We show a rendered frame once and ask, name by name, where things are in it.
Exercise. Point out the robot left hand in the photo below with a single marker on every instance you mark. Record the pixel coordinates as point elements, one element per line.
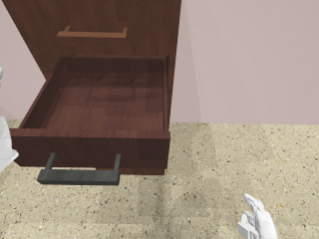
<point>7,154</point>

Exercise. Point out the drawer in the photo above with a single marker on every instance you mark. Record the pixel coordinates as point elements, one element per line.
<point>92,108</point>

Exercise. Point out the robot right hand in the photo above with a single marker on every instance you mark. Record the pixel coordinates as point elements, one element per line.
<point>261,225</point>

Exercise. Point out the handle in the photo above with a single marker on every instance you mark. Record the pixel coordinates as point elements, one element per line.
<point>92,39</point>
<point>49,176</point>

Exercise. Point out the cabinet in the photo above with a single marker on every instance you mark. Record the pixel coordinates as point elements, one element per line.
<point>151,27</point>

